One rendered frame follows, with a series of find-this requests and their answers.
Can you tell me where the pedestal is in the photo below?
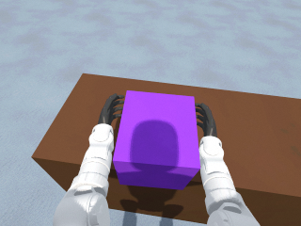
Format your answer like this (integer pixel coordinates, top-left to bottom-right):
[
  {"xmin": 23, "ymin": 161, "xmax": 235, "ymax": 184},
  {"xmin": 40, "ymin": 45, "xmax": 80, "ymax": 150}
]
[{"xmin": 31, "ymin": 73, "xmax": 301, "ymax": 226}]

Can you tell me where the left robot upper arm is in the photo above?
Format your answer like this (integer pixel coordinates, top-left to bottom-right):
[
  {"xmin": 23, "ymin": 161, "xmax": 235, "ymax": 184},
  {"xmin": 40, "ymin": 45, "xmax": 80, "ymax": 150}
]
[{"xmin": 54, "ymin": 192, "xmax": 111, "ymax": 226}]

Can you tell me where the left robot forearm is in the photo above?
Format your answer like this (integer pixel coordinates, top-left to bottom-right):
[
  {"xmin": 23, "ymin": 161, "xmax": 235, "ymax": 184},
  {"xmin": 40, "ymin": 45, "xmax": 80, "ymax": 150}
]
[{"xmin": 53, "ymin": 123, "xmax": 114, "ymax": 226}]

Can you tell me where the right robot upper arm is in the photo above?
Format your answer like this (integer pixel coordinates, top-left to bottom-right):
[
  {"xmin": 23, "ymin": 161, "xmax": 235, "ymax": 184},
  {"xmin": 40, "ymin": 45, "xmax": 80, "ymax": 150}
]
[{"xmin": 207, "ymin": 209, "xmax": 261, "ymax": 226}]

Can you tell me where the carton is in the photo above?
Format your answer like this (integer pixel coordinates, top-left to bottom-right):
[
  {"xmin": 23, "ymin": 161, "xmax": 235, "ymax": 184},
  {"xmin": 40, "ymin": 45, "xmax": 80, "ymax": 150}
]
[{"xmin": 113, "ymin": 90, "xmax": 200, "ymax": 190}]

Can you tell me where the right robot forearm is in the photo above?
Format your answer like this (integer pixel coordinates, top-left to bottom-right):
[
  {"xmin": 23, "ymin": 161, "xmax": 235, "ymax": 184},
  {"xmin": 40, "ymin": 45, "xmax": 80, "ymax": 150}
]
[{"xmin": 198, "ymin": 136, "xmax": 254, "ymax": 218}]

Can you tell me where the left robot hand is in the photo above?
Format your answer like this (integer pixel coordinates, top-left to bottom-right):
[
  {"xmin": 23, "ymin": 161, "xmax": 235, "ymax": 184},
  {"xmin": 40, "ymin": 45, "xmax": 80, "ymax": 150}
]
[{"xmin": 98, "ymin": 93, "xmax": 124, "ymax": 126}]

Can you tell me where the right robot hand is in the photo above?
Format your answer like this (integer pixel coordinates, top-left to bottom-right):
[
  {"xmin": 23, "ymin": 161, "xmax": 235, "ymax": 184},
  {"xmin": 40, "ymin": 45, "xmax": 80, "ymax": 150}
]
[{"xmin": 195, "ymin": 103, "xmax": 217, "ymax": 137}]

